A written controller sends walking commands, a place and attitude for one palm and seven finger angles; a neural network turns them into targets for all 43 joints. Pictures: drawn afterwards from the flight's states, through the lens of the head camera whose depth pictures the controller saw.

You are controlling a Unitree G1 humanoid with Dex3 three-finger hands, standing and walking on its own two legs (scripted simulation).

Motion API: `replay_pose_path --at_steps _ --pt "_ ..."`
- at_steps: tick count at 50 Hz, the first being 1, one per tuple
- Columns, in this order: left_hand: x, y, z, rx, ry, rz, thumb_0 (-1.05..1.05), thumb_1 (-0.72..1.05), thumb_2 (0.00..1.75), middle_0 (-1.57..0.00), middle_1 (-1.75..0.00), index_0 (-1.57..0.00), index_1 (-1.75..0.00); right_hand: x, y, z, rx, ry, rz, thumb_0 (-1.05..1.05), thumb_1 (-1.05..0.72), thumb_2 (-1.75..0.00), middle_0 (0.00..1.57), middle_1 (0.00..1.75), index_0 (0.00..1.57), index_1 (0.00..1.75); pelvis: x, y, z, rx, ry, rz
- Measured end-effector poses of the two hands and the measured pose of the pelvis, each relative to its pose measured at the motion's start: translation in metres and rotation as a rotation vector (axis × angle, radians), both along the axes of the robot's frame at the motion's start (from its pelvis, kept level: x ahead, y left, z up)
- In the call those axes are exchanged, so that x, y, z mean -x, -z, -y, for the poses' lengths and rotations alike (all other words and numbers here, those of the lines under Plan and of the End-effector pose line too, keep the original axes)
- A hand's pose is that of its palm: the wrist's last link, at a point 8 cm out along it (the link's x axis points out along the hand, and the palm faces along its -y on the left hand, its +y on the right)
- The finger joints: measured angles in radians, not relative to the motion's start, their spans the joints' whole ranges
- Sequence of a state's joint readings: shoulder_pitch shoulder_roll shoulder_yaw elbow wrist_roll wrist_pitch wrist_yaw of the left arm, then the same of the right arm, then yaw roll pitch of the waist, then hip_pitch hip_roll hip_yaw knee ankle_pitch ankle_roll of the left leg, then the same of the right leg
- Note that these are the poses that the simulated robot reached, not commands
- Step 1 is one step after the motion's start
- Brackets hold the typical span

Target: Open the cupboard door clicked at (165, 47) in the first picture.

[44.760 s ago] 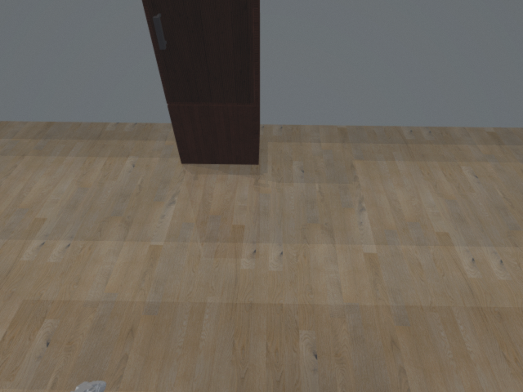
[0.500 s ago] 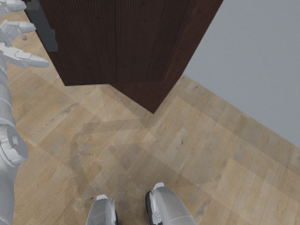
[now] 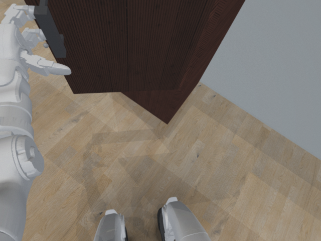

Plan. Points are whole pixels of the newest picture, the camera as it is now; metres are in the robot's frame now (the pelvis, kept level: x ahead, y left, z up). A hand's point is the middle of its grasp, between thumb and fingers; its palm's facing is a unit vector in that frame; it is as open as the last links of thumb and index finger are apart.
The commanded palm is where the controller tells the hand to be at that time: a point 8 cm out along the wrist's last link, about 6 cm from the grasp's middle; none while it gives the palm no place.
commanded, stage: slide the fingers in behind the handle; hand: left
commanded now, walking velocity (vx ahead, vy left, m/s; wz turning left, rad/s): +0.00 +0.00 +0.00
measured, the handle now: (52, 27) +0.60 +0.18 +0.07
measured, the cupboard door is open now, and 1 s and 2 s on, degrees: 42 42 50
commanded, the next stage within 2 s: close the thumb around the handle in 0.68 s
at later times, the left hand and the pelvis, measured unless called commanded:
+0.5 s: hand (56, 45) +0.55 +0.17 +0.07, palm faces +0.00 -1.00 -0.02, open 14.0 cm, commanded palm +0.53 +0.21 +0.08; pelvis +0.00 +0.00 +0.00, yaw +0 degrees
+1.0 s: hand (62, 45) +0.55 +0.16 +0.08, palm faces +0.00 -1.00 -0.03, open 12.7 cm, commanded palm +0.53 +0.20 +0.08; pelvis +0.00 -0.01 +0.00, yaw +1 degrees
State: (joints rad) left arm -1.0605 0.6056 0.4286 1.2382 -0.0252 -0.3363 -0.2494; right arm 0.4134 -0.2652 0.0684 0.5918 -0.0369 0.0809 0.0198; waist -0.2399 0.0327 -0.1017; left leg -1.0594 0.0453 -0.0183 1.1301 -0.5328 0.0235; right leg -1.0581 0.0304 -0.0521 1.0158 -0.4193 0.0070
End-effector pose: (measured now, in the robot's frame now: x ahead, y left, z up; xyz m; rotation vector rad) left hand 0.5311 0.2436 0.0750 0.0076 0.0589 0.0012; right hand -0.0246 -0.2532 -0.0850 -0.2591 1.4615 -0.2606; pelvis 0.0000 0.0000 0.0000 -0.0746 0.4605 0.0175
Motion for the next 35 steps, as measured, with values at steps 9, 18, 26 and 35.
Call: replay_pose_path --at_steps 9,18,26,35 --pt "-0.001 -0.001 0.006 -0.006 0.005 0.016 -0.01 -0.50 0.30 -0.30 -1.20 -0.30 -1.20 0.002 0.001 -0.001 -0.011 0.002 -0.014 0.01 -0.90 -0.89 0.20 0.30 0.20 0.30 -0.002 0.000 0.001 -0.002 -0.002 -0.003" --pt "0.000 -0.003 0.019 -0.004 0.007 0.014 -0.01 -0.50 0.30 -0.30 -1.20 -0.30 -1.20 0.003 0.000 -0.001 -0.019 0.008 -0.010 0.01 -0.90 -0.89 0.20 0.30 0.20 0.30 -0.003 -0.002 0.002 -0.006 -0.001 0.003" --pt "0.001 -0.003 0.022 -0.015 -0.005 0.016 -0.01 -0.50 0.30 -0.30 -1.20 -0.30 -1.20 0.003 0.002 -0.001 -0.022 0.011 0.005 0.01 -0.90 -0.89 0.20 0.30 0.20 0.30 -0.002 -0.002 0.002 -0.010 0.003 0.008" --pt "0.006 -0.005 0.021 -0.016 -0.002 0.016 -0.01 -0.50 0.30 -0.30 -1.20 -0.30 -1.20 0.004 0.003 0.001 -0.025 0.004 0.002 0.01 -0.90 -0.89 0.20 0.30 0.20 0.30 0.000 -0.002 0.003 -0.012 0.000 0.012"
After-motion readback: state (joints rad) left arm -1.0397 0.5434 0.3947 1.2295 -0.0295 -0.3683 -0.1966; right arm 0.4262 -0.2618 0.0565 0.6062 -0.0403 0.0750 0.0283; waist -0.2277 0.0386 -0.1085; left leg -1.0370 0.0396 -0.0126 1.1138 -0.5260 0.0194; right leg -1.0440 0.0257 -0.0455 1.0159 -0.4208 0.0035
